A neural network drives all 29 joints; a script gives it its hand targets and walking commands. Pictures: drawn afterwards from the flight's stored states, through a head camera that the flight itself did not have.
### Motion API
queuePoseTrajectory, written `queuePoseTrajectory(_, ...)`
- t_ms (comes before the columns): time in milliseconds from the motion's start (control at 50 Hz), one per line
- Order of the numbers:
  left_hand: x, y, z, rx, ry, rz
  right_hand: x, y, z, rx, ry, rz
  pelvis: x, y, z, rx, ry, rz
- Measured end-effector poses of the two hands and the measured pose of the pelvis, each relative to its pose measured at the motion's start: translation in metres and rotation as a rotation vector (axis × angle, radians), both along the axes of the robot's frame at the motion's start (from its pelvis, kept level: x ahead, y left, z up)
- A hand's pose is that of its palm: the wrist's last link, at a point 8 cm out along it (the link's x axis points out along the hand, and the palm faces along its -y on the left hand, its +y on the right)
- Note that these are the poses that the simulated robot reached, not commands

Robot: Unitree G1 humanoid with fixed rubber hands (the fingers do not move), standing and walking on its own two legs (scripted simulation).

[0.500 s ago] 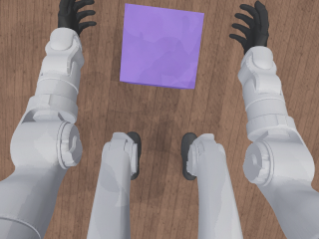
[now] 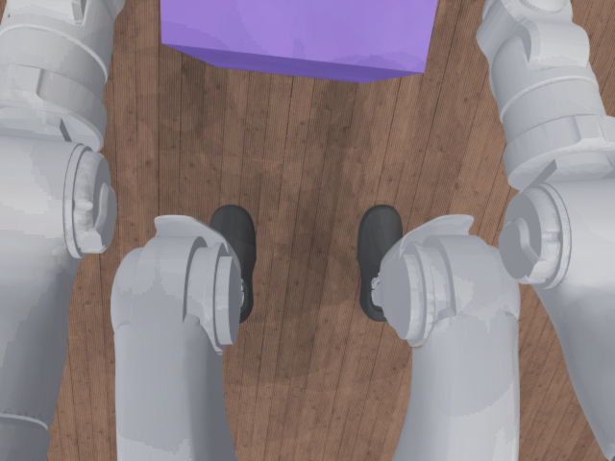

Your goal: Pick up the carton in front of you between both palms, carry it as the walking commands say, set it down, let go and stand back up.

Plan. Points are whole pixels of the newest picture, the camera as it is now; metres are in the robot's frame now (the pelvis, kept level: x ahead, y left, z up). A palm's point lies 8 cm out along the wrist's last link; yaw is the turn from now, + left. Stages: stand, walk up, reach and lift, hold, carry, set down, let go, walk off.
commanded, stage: reach and lift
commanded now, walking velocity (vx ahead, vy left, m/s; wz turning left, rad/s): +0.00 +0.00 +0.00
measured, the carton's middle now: out of the picture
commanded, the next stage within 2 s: none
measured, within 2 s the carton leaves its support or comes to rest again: leaves its support in 0.80 s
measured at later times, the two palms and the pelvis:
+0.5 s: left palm out of the picture +0.56 +0.18 -0.18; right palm out of the picture +0.55 -0.13 -0.18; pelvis +0.00 +0.00 +0.00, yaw +0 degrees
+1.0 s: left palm out of the picture +0.55 +0.18 -0.12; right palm out of the picture +0.55 -0.12 -0.11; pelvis +0.01 +0.00 +0.00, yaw +1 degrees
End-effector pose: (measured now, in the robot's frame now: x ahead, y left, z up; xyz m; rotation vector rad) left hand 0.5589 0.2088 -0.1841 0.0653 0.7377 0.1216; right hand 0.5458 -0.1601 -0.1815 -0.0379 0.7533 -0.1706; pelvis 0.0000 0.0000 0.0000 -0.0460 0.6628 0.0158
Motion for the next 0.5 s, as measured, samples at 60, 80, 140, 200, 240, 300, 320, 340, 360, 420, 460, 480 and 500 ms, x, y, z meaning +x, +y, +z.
queuePoseTrajectory(60,0.002,-0.002,-0.009,0.005,-0.006,-0.01,0.001,0.0,-0.008,0.002,-0.012,-0.001,0.003,0.002,-0.005,0.001,-0.023,0.0)
queuePoseTrajectory(80,0.003,-0.003,-0.009,0.003,-0.011,-0.014,0.002,0.0,-0.009,0.001,-0.016,-0.001,0.004,0.002,-0.007,0.002,-0.025,0.001)
queuePoseTrajectory(140,0.007,-0.007,-0.006,-0.005,-0.03,-0.019,0.004,0.001,-0.007,-0.002,-0.028,0.004,0.008,0.002,-0.009,0.001,-0.023,0.001)
queuePoseTrajectory(200,0.009,-0.009,0.0,-0.01,-0.033,-0.017,0.005,0.003,-0.003,-0.001,-0.032,0.009,0.01,0.001,-0.01,0.001,-0.016,0.001)
queuePoseTrajectory(240,0.007,-0.01,0.002,-0.011,-0.028,-0.016,0.005,0.005,0.0,0.002,-0.027,0.013,0.011,0.001,-0.009,0.001,-0.01,0.002)
queuePoseTrajectory(300,0.004,-0.01,0.005,-0.011,-0.019,-0.017,0.003,0.008,0.004,0.005,-0.021,0.017,0.01,0.0,-0.008,0.001,-0.001,0.004)
queuePoseTrajectory(320,0.003,-0.01,0.005,-0.011,-0.017,-0.018,0.003,0.008,0.004,0.006,-0.02,0.018,0.01,-0.001,-0.007,0.001,0.002,0.004)
queuePoseTrajectory(340,0.002,-0.011,0.006,-0.011,-0.015,-0.018,0.002,0.009,0.005,0.007,-0.019,0.019,0.01,-0.001,-0.006,0.001,0.003,0.004)
queuePoseTrajectory(360,0.002,-0.011,0.006,-0.011,-0.014,-0.02,0.002,0.009,0.005,0.008,-0.018,0.02,0.009,-0.001,-0.006,0.001,0.004,0.005)
queuePoseTrajectory(420,0.001,-0.015,0.006,-0.013,-0.013,-0.031,0.001,0.013,0.005,0.013,-0.018,0.027,0.007,-0.001,-0.004,0.001,0.004,0.005)
queuePoseTrajectory(460,0.001,-0.021,0.005,-0.02,-0.013,-0.046,0.002,0.019,0.004,0.023,-0.02,0.038,0.005,-0.002,-0.003,0.001,0.0,0.005)
queuePoseTrajectory(480,0.002,-0.026,0.004,-0.026,-0.014,-0.055,0.002,0.024,0.004,0.03,-0.022,0.045,0.004,-0.002,-0.003,0.001,-0.003,0.005)
queuePoseTrajectory(500,0.002,-0.03,0.004,-0.029,-0.017,-0.056,0.002,0.029,0.003,0.038,-0.023,0.052,0.003,-0.002,-0.003,0.0,-0.007,0.005)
